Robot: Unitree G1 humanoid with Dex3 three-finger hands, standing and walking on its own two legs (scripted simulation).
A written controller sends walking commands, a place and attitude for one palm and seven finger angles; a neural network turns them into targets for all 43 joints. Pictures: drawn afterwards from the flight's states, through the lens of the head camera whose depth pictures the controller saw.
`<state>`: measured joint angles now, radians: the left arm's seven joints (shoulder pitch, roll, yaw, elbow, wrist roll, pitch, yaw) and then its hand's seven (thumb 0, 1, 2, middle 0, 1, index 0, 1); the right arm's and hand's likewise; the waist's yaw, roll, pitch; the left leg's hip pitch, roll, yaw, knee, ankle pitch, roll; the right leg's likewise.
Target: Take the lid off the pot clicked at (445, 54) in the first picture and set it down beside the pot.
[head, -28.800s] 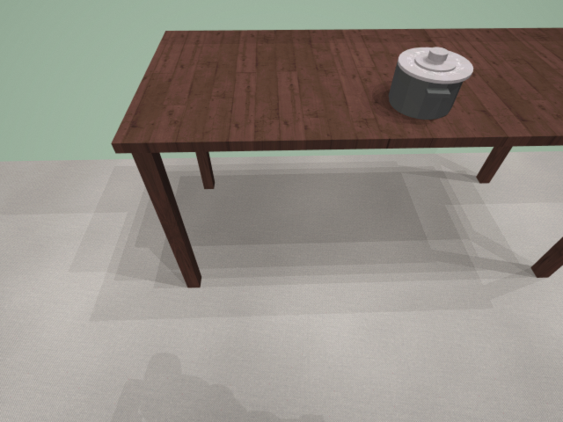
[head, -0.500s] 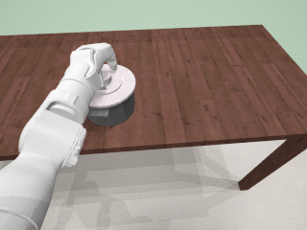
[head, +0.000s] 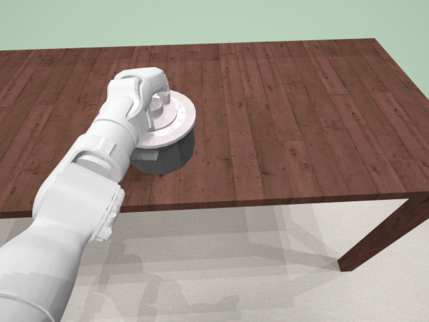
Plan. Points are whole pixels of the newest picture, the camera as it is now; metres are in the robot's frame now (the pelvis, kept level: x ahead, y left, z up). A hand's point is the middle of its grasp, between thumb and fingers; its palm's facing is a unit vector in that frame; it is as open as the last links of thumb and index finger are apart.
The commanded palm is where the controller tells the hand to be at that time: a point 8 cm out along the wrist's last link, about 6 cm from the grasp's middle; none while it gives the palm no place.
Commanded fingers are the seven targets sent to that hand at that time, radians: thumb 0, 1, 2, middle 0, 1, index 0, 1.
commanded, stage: close the fingers and squeeze the knob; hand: left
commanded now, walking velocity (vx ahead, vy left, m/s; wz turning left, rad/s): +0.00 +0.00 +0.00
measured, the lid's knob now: (152, 107) +0.52 +0.09 +0.11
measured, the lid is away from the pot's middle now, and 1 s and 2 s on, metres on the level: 0.01 0.01 0.01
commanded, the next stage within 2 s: lift the lid straight up in 1.26 s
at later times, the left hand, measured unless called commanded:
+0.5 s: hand (147, 107) +0.50 +0.09 +0.14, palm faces -0.39 -0.05 -0.92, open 8.7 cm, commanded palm +0.50 +0.10 +0.18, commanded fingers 0.00 0.22 0.88 -0.62 -1.05 -0.62 -1.05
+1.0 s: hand (147, 106) +0.50 +0.09 +0.14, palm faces -0.41 -0.03 -0.91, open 7.8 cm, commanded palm +0.50 +0.10 +0.18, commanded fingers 0.00 0.41 0.97 -0.64 -1.09 -0.76 -1.11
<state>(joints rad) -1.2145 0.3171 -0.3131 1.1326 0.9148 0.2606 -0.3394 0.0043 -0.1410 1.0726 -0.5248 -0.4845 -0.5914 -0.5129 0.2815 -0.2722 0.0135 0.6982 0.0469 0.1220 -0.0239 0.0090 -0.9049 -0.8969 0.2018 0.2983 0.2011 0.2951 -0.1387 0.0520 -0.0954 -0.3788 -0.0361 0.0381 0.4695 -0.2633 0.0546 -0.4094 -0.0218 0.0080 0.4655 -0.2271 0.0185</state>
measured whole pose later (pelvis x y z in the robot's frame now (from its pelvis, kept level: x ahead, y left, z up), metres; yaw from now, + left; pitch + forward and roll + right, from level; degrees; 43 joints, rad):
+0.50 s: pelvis +0.01 +0.00 +0.00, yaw +0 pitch +10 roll +0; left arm -1.21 0.33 -0.31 1.11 0.91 0.25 -0.36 0.00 0.08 0.93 -0.44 -0.95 -0.56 -0.99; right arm 0.30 -0.28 0.01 0.71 0.04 0.13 -0.02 0.01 -0.91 -0.90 0.20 0.30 0.20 0.29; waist -0.14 0.05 -0.09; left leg -0.37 -0.03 0.04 0.46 -0.27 0.05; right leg -0.40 -0.02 0.01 0.45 -0.23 0.02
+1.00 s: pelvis +0.01 +0.00 +0.00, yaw +0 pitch +12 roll +0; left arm -1.27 0.32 -0.33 1.17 0.92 0.27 -0.36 0.01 0.15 0.86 -0.52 -1.03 -0.64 -1.06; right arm 0.31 -0.28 0.01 0.72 0.04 0.13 -0.02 0.01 -0.90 -0.90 0.20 0.30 0.20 0.30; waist -0.15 0.05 -0.10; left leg -0.41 -0.04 0.04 0.49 -0.28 0.06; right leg -0.44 -0.02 0.01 0.48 -0.24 0.02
